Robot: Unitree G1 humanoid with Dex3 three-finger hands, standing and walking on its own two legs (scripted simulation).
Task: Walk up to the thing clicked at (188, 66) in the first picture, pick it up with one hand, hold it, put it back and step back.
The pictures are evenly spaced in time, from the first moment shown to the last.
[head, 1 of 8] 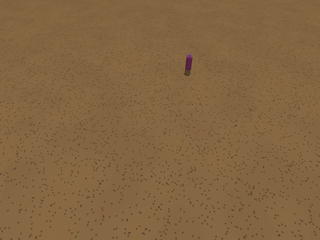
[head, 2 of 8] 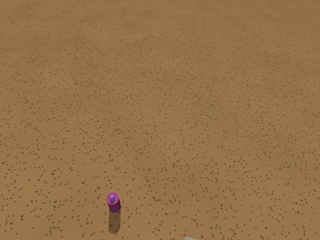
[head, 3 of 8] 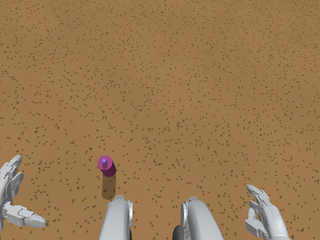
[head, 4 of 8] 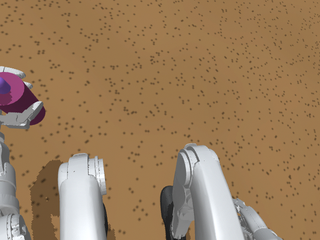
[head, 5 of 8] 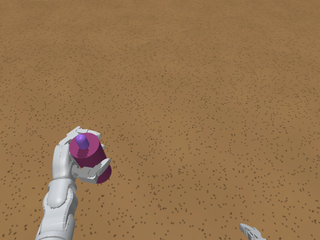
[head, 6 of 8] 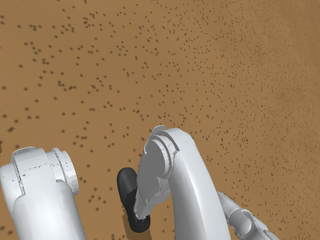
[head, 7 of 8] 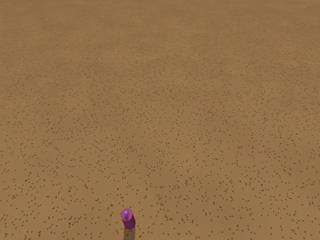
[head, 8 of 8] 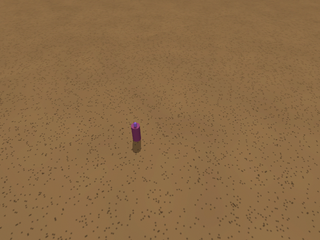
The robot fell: no
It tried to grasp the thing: yes
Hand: left
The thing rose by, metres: 0.69
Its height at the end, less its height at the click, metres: +0.00
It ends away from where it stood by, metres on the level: 0.02
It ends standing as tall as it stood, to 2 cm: yes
